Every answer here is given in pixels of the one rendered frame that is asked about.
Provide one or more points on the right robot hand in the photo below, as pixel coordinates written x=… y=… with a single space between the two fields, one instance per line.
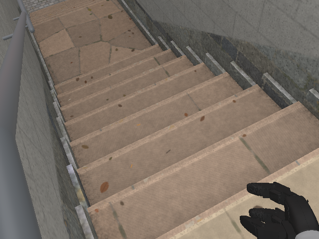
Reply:
x=266 y=223

